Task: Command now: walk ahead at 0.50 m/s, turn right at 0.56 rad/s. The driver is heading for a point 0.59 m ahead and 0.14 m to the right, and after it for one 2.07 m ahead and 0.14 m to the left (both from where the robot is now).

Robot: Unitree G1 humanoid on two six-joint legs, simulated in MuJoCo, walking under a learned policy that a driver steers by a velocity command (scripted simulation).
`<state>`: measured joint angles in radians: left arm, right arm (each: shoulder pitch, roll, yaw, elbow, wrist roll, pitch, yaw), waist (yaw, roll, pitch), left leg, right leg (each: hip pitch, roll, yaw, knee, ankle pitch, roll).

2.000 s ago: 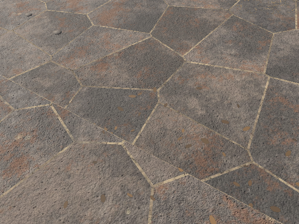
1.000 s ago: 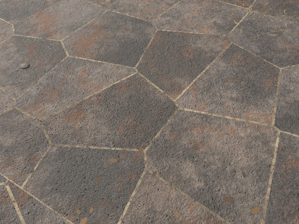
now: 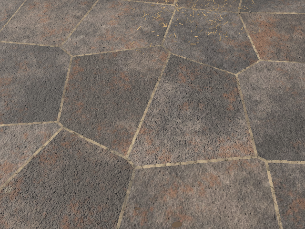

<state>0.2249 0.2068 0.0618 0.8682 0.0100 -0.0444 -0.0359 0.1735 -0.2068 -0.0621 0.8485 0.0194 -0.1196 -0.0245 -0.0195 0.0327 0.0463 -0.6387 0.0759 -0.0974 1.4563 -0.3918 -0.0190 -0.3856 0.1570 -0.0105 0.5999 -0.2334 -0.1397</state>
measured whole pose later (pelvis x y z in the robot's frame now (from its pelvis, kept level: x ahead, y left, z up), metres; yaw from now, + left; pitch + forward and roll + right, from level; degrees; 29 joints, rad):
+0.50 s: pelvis +0.24 +0.05 +0.02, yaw -17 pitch +2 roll +1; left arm 0.23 0.30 0.10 0.73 -0.02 -0.01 0.01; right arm 0.27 -0.23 -0.08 0.82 -0.01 -0.10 -0.01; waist -0.04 -0.05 -0.01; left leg -0.20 -0.01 0.08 0.36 -0.20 0.02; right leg -0.66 -0.06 0.07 1.09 -0.26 -0.01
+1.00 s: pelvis +0.44 -0.11 +0.02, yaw -30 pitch +2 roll +0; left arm 0.21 0.24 0.06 0.73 0.01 -0.06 -0.02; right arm 0.18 -0.31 -0.07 0.81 0.02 -0.06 -0.01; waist 0.00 0.04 0.06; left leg -0.62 0.11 -0.02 1.12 -0.31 -0.03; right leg -0.26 0.06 -0.05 0.39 -0.16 -0.09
